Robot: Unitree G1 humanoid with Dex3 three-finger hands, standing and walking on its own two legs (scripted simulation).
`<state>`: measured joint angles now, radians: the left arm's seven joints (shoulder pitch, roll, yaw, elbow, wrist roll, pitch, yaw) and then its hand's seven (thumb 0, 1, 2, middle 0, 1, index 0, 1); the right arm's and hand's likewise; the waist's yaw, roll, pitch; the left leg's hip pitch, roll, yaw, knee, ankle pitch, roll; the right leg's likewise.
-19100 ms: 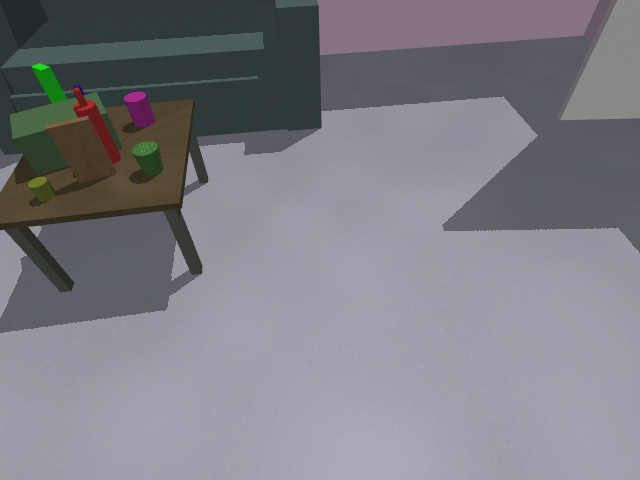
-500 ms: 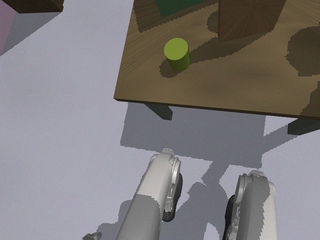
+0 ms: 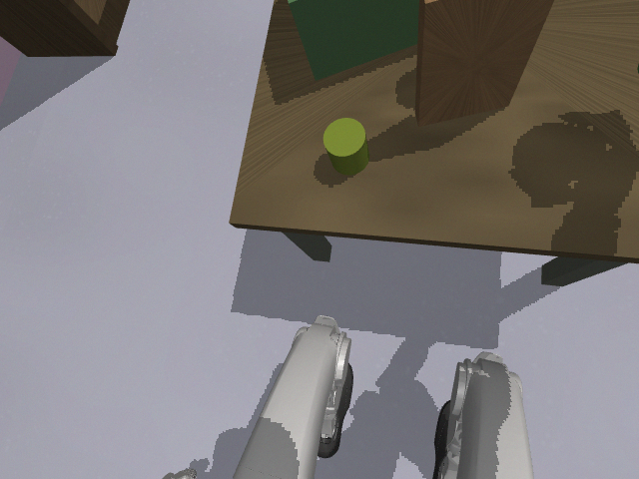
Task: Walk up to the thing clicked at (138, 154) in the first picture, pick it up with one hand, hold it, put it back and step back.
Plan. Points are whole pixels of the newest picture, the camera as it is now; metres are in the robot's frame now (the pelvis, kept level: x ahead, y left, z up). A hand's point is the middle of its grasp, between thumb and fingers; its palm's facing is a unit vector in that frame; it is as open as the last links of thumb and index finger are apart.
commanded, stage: lift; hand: right
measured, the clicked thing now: out of the picture +0.59 -0.24 +0.03
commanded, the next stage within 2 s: hold in 1.56 s
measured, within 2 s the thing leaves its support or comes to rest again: neither
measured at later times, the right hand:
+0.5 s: hand out of the picture +0.50 -0.23 +0.14, palm faces +0.24 +0.97 -0.02, open 8.3 cm
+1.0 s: hand out of the picture +0.43 -0.21 +0.21, palm faces +0.23 +0.97 +0.00, open 8.2 cm
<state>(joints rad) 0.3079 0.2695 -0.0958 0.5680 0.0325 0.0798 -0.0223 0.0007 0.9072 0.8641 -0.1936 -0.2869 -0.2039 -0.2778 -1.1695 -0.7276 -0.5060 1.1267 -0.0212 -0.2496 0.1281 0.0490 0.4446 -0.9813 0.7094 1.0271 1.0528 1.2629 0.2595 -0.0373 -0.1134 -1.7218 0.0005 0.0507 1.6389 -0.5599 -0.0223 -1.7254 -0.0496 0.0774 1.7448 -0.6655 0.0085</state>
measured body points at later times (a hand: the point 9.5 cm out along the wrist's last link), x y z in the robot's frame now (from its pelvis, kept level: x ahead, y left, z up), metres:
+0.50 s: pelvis +0.02 +0.00 +0.10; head +0.17 -0.03 +0.52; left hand +0.09 +0.27 -0.02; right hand +0.48 -0.29 +0.14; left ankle +0.08 +0.13 -0.50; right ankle +0.04 -0.12 -0.50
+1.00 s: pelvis +0.04 +0.00 +0.17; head +0.13 -0.02 +0.61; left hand +0.16 +0.25 +0.05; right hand +0.41 -0.27 +0.21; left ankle +0.08 +0.13 -0.50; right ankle +0.04 -0.12 -0.50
